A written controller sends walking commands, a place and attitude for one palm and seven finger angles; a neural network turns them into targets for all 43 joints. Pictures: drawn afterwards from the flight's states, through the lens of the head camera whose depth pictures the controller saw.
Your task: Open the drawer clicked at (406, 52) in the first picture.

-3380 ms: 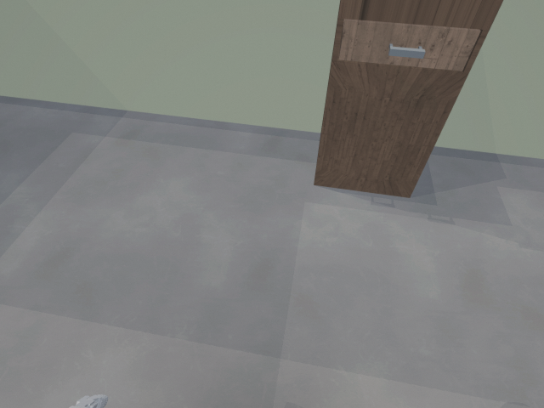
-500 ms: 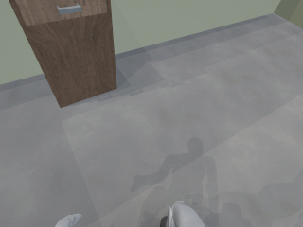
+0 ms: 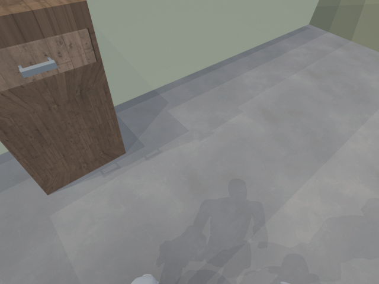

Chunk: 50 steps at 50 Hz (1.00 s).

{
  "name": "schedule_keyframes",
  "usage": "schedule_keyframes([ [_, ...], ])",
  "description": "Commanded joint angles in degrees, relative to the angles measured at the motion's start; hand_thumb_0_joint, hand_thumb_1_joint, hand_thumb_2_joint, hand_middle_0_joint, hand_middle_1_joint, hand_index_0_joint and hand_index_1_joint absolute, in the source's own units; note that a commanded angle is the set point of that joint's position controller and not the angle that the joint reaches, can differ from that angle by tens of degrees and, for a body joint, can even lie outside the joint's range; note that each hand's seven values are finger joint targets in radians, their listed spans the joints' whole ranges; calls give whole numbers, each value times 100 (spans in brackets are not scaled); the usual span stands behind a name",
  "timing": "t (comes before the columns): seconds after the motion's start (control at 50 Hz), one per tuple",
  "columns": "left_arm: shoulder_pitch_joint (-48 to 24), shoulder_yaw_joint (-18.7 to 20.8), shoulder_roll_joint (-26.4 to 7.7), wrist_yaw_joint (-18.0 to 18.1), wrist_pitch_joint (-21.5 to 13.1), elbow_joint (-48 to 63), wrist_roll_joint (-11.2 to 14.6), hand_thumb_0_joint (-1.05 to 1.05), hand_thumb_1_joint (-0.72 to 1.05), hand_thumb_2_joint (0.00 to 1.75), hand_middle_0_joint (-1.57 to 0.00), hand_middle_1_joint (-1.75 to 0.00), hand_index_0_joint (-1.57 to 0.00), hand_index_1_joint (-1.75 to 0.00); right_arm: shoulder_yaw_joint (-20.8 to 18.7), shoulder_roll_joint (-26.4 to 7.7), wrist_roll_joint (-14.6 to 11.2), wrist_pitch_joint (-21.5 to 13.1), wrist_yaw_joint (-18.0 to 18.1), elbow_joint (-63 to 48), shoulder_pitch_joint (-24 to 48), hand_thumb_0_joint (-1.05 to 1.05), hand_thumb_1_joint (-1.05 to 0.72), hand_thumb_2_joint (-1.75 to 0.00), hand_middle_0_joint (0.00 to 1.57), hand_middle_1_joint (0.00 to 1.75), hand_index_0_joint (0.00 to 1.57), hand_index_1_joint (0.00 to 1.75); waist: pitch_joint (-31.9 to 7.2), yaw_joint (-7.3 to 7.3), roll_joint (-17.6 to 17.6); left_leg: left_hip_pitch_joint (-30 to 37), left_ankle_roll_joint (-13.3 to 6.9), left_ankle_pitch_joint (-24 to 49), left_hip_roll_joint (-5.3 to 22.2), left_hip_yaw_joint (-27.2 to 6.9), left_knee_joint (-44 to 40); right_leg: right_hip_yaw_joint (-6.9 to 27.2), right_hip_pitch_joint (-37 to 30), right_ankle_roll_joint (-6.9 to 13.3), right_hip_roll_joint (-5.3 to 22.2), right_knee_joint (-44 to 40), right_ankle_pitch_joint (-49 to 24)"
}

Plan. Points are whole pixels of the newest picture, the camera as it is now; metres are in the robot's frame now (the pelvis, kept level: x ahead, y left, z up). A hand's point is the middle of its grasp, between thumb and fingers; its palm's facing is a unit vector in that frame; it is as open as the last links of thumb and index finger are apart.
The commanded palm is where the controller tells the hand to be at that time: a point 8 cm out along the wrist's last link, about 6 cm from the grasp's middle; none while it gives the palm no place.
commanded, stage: walk to a spot facing it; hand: left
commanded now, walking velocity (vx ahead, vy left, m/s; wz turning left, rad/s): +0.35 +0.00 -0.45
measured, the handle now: (37, 66) +0.78 +0.64 -0.01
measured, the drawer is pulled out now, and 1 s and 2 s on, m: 0.00 0.00 0.00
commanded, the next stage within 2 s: turn to face it in 0.58 s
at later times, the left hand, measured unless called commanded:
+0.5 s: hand (153, 202) +0.36 +0.14 -0.17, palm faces -0.32 -0.93 -0.16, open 7.4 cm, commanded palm none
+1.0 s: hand (178, 163) +0.52 +0.08 -0.18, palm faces -0.25 -0.95 -0.16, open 7.3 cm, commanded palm none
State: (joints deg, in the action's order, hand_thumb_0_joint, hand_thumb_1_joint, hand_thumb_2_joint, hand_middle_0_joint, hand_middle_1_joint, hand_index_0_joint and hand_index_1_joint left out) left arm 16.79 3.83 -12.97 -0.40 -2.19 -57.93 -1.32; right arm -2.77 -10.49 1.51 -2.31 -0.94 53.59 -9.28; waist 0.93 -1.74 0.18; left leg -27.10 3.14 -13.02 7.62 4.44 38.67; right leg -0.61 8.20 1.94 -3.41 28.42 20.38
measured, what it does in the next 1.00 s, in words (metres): walks ahead, turning right: left foot, then right foot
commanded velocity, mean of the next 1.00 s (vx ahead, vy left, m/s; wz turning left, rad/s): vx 0.19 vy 0.00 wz -0.14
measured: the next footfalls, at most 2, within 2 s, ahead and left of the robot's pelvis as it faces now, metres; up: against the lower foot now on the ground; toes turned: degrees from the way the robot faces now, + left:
left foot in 0.02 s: +0.14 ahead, +0.14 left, +0.00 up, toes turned +7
right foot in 0.56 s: +0.35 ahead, -0.16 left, +0.00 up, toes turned -28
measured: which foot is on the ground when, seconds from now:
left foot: up 0.00-0.00, down 0.02-0.54, up 0.56-0.96, down 0.98-1.00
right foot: down 0.00-0.04, up 0.06-0.54, down 0.56-1.00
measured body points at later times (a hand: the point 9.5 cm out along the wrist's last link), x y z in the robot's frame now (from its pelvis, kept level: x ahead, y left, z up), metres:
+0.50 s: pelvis +0.21 +0.00 +0.00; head +0.25 -0.01 +0.45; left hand +0.38 +0.19 -0.15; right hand +0.06 -0.20 -0.14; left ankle +0.10 +0.13 -0.73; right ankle +0.29 -0.15 -0.70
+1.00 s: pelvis +0.40 -0.06 -0.01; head +0.41 -0.05 +0.44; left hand +0.53 +0.13 -0.16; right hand +0.39 -0.31 -0.15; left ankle +0.49 +0.00 -0.73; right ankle +0.31 -0.14 -0.73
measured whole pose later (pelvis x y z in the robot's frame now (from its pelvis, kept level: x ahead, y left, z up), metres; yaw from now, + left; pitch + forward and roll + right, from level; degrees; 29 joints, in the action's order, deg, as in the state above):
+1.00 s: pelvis +0.40 -0.06 -0.01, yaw -18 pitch -2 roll -3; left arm 11.6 2.2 -9.6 1.5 -1.1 -57.6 -0.6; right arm -1.8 -9.1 1.1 -0.1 -0.4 57.3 -11.2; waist 1.6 0.1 0.1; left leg -22.1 -0.1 -11.6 4.2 5.6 36.5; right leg -10.2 8.3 0.9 0.1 33.1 22.8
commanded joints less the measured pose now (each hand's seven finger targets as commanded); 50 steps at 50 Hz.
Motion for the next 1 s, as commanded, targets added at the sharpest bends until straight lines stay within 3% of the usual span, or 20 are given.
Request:
schedule_keyframes([
  [0.0,13,161,-536,-13,-84,445,55,0,90,90,-20,-30,-20,-30,-269,-1067,47,-242,135,22,-1373,0,-90,-90,20,30,20,30,-454,699,457,3048,-334,-198,411,-699,-1509,724,1643,315,651,1242,-1418],
  [0.02,149,89,-191,-73,-100,564,99,0,90,90,-20,-30,-20,-30,-388,-1712,127,-228,145,154,-2037,0,-90,-90,20,30,20,30,-862,845,1889,3936,-943,-382,2086,-2515,-2115,-203,2822,-8,50,3134,980],
  [0.04,-88,116,-412,-18,-86,567,11,0,90,90,-20,-30,-20,-30,-313,-1479,91,-185,190,234,-2021,0,-90,-90,20,30,20,30,-815,932,1870,3555,-1033,-1035,2355,-3002,-2551,240,3089,-24,268,4184,1164],
  [0.08,-478,167,-344,-131,-56,579,-24,0,90,90,-20,-30,-20,-30,-176,-964,36,-207,186,41,-1257,0,-90,-90,20,30,20,30,259,602,614,2305,-977,-1323,1948,-1997,-2766,233,3319,-34,795,4627,244],
  [0.14,49,157,-91,-182,129,359,-60,0,90,90,-20,-30,-20,-30,-92,-618,13,-298,216,65,-869,0,-90,-90,20,30,20,30,179,182,673,1905,-630,32,1390,-365,-2685,82,2860,-179,945,4431,-521],
  [0.28,-540,159,117,-250,299,601,-88,0,90,90,-20,-30,-20,-30,-148,-573,-24,-318,237,293,-1330,0,-90,-90,20,30,20,30,429,250,739,2525,-770,1154,1271,713,-2755,-303,3521,-395,1114,3363,-1188],
  [0.4,-1468,93,164,-271,225,865,-57,0,90,90,-20,-30,-20,-30,-187,-679,39,-221,206,487,-1703,0,-90,-90,20,30,20,30,715,515,839,2865,-764,1952,1383,1236,-2431,-766,2954,-176,857,1497,-1032],
  [0.46,-1043,136,2,-264,158,773,-54,0,90,90,-20,-30,-20,-30,-250,-915,28,-197,211,422,-1549,0,-90,-90,20,30,20,30,296,212,895,3134,-675,3912,1456,1576,-1423,-1012,2052,125,460,1058,-636],
  [0.5,420,249,-391,-209,47,386,-73,0,90,90,-20,-30,-20,-30,-272,-1123,-28,-164,171,274,-1274,0,-90,-90,20,30,20,30,-619,-556,465,2534,-375,4485,1201,1762,751,-1252,-165,316,67,361,-1033],
  [0.52,1104,399,-1079,-145,-32,209,-93,0,90,90,-20,-30,-20,-30,-210,-830,-123,-153,87,139,-1379,0,-90,-90,20,30,20,30,-1283,-832,-603,752,-136,1685,756,1587,2505,288,-2043,672,1228,162,-1283],
  [0.54,1385,492,-1655,-60,-45,158,30,0,90,90,-20,-30,-20,-30,-134,-427,-171,-179,129,-113,-1327,0,-90,-90,20,30,20,30,-1742,-702,-1474,-948,140,-2175,-192,903,4378,3167,-2839,1404,2799,-386,-2751],
  [0.56,1157,514,-1746,0,3,242,130,0,90,90,-20,-30,-20,-30,-146,-582,-172,-162,175,-195,-968,0,-90,-90,20,30,20,30,-1610,-672,-960,-1152,13,-1945,16,-4,4691,3088,-2282,1494,2890,-783,-2588],
  [0.58,556,431,-1491,12,25,435,115,0,90,90,-20,-30,-20,-30,-168,-546,-134,-144,186,-215,-819,0,-90,-90,20,30,20,30,-1102,-415,-729,-1265,21,-1357,193,-239,4765,2837,-1526,1343,2719,-992,-1732],
  [0.62,-231,231,-883,59,-37,589,90,0,90,90,-20,-30,-20,-30,-135,-513,-19,-38,175,-24,-762,0,-90,-90,20,30,20,30,-249,23,-146,-691,7,-627,497,-302,3926,1624,186,950,2133,-1173,-1822],
  [0.7,-561,85,-578,114,-144,516,-7,0,90,90,-20,-30,-20,-30,-39,-235,1,174,178,296,-1450,0,-90,-90,20,30,20,30,-288,537,-391,-68,85,-479,277,-186,2781,528,941,815,1674,-1134,-3135],
  [0.86,-289,-48,-415,176,-74,199,40,0,90,90,-20,-30,-20,-30,58,-119,-81,135,100,196,-456,0,-90,-90,20,30,20,30,56,157,-727,393,-20,61,-125,31,398,-92,321,568,1766,-973,-3303],
  [0.92,-261,33,-494,241,46,190,47,0,90,90,-20,-30,-20,-30,-11,-293,-38,153,62,215,-591,0,-90,-90,20,30,20,30,102,243,-356,982,-98,665,-189,48,-529,-341,177,285,1784,-268,-2796],
  [0.94,-121,43,-458,242,92,213,65,0,90,90,-20,-30,-20,-30,-62,-490,-19,154,55,229,-804,0,-90,-90,20,30,20,30,-134,287,55,1532,-220,1707,-83,-149,-826,-532,387,67,1607,386,-2365],
  [0.96,77,48,-272,241,137,288,102,0,90,90,-20,-30,-20,-30,-147,-906,22,161,72,178,-966,0,-90,-90,20,30,20,30,-257,316,1027,2043,-684,3103,738,-1264,-1091,-836,1103,-267,1123,1225,-986],
  [0.98,134,-1,-134,238,162,420,127,0,90,90,-20,-30,-20,-30,-201,-1191,29,200,103,128,-1144,0,-90,-90,20,30,20,30,-432,358,1827,2230,-1370,3758,1558,-2443,-1693,-871,1636,-493,618,2520,1608],
])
